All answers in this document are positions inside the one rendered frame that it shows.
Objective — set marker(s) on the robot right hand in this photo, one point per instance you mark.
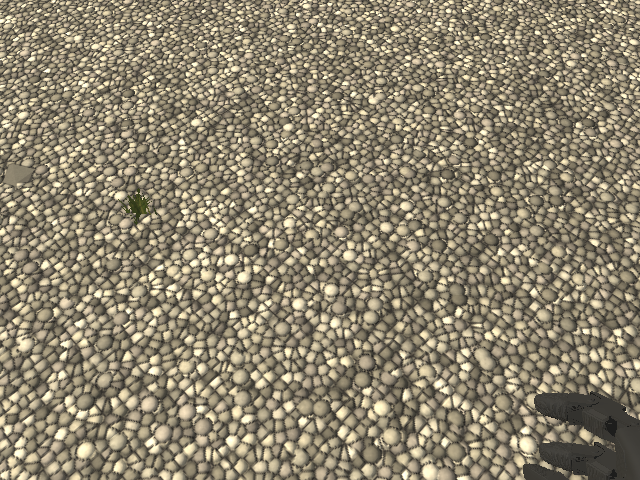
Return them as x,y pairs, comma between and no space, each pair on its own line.
604,418

